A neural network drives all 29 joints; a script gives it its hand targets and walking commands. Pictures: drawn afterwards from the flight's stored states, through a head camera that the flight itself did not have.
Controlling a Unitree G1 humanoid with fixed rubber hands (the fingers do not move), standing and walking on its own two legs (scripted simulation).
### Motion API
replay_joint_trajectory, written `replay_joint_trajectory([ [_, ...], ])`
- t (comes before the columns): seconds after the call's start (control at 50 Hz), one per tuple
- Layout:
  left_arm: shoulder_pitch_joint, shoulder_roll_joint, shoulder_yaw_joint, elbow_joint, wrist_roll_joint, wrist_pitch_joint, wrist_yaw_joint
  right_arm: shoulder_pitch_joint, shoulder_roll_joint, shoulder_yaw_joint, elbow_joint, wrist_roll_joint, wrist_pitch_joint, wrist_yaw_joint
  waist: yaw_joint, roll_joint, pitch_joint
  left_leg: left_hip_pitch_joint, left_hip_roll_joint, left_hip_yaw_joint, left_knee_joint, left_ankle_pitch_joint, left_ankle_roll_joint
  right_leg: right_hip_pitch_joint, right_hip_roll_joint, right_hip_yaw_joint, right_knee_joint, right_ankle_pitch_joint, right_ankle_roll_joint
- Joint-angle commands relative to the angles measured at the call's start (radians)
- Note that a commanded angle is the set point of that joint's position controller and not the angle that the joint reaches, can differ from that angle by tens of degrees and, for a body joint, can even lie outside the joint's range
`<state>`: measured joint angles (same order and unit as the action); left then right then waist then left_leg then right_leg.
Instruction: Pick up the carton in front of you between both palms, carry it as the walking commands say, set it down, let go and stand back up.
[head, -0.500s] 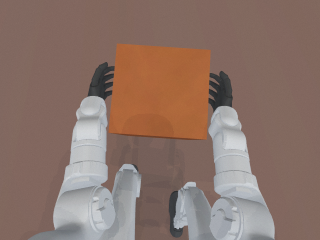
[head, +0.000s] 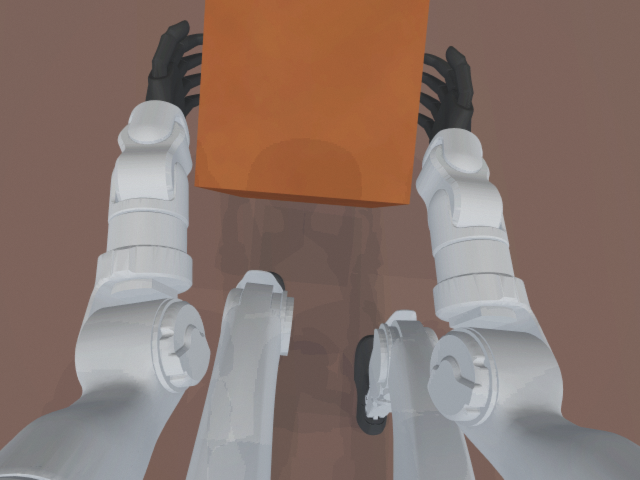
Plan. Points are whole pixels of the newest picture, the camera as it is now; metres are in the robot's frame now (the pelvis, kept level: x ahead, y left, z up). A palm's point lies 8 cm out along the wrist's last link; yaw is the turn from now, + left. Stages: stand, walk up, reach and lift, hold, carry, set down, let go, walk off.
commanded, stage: set down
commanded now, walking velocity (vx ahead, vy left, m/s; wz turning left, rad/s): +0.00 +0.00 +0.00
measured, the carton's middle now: (311, 121) +0.50 +0.12 -0.19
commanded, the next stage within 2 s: none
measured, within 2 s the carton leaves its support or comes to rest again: rests again in 1.02 s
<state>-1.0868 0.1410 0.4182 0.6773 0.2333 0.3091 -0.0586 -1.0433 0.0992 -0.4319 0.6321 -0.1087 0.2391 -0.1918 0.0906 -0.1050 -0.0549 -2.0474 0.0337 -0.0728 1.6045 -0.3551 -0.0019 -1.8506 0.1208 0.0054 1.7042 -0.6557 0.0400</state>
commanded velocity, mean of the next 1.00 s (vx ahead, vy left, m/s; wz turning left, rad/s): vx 0.00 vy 0.00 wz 0.00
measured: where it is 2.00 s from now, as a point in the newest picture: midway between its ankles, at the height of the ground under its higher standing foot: (316, 369)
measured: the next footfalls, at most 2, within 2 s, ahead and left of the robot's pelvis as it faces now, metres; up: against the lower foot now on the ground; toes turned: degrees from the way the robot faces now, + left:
none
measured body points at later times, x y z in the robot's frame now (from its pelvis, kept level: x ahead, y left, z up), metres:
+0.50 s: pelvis -0.02 +0.00 -0.10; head +0.34 +0.11 +0.14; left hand +0.51 +0.30 -0.27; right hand +0.55 +0.00 -0.26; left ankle +0.13 +0.13 -0.49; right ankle +0.05 -0.13 -0.49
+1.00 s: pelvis -0.03 -0.01 -0.13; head +0.35 +0.07 +0.09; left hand +0.50 +0.30 -0.32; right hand +0.54 -0.01 -0.31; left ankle +0.13 +0.13 -0.49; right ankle +0.05 -0.13 -0.49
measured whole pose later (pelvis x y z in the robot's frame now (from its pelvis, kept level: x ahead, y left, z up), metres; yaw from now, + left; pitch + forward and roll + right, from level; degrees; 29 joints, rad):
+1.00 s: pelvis -0.03 -0.01 -0.13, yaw -3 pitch +35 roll -4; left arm -1.57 0.45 0.32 1.03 0.09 0.26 -0.08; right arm -1.56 -0.13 -0.22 0.95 0.06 0.25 -0.22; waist 0.16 -0.12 0.48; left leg -2.27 0.09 -0.08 2.03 -0.38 0.00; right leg -2.08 0.22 0.01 2.17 -0.71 0.08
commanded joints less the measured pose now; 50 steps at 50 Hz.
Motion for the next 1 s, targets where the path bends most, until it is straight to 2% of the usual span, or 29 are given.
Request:
replay_joint_trajectory([
  [0.0,-0.552,-0.802,-0.446,0.019,-0.121,-0.010,-0.197,-0.698,0.798,0.501,0.000,0.083,-0.017,0.217,0.072,0.124,-1.093,1.079,-0.136,0.091,-0.011,0.335,-0.027,0.027,0.141,-0.082,-0.157,0.181,0.011],
  [0.06,-0.609,-0.783,-0.437,0.041,-0.124,-0.004,-0.197,-0.743,0.766,0.456,0.030,0.074,-0.013,0.213,0.059,0.152,-1.065,1.055,-0.133,0.090,0.020,0.300,-0.032,-0.024,0.140,-0.092,-0.120,0.151,0.005],
  [0.14,-0.666,-0.752,-0.417,0.073,-0.118,0.000,-0.193,-0.807,0.729,0.421,0.057,0.079,-0.010,0.217,0.061,0.174,-1.032,1.038,-0.129,0.083,0.064,0.272,-0.033,-0.095,0.140,-0.100,-0.066,0.122,0.003],
  [0.3,-0.772,-0.666,-0.386,0.116,-0.125,-0.005,-0.190,-0.944,0.666,0.426,0.074,0.129,-0.011,0.225,0.101,0.160,-1.004,1.004,-0.112,0.080,0.164,0.272,-0.020,-0.176,0.141,-0.109,0.042,0.097,0.004],
  [0.48,-0.921,-0.554,-0.418,0.143,-0.211,-0.020,-0.204,-1.097,0.587,0.496,0.067,0.221,-0.028,0.212,0.129,0.133,-0.996,0.992,-0.084,0.087,0.296,0.344,-0.012,-0.148,0.130,-0.110,0.150,0.125,0.004],
  [0.5,-0.945,-0.545,-0.423,0.136,-0.224,-0.023,-0.208,-1.116,0.582,0.505,0.060,0.230,-0.030,0.211,0.134,0.128,-0.996,0.966,-0.082,0.091,0.307,0.342,-0.012,-0.123,0.127,-0.108,0.158,0.132,0.002],
  [0.54,-0.977,-0.532,-0.426,0.121,-0.250,-0.031,-0.220,-1.143,0.588,0.526,0.048,0.243,-0.032,0.206,0.151,0.070,-0.975,0.881,-0.084,0.097,0.320,0.363,-0.007,-0.049,0.124,-0.105,0.178,0.174,0.002],
  [0.58,-0.978,-0.516,-0.429,0.127,-0.272,-0.036,-0.226,-1.165,0.598,0.562,0.027,0.267,-0.034,0.203,0.167,0.041,-0.975,0.916,-0.082,0.088,0.345,0.439,0.002,-0.053,0.123,-0.104,0.195,0.203,0.009],
  [0.66,-0.946,-0.528,-0.414,0.170,-0.285,-0.039,-0.233,-1.178,0.618,0.603,0.021,0.298,-0.039,0.207,0.184,0.021,-0.959,0.996,-0.072,0.070,0.382,0.539,0.018,-0.134,0.112,-0.103,0.208,0.198,0.020],
  [0.82,-0.943,-0.507,-0.346,0.258,-0.243,-0.049,-0.267,-1.166,0.618,0.540,0.093,0.266,-0.036,0.226,0.196,-0.024,-0.752,0.728,-0.059,0.096,0.391,0.346,0.029,-0.091,0.108,-0.080,0.208,0.171,0.009],
  [0.98,-1.003,-0.431,-0.342,0.263,-0.255,-0.071,-0.269,-1.194,0.554,0.525,0.112,0.270,-0.053,0.223,0.212,-0.031,-0.672,0.667,-0.048,0.095,0.393,0.259,0.034,-0.074,0.101,-0.071,0.219,0.135,0.007],
])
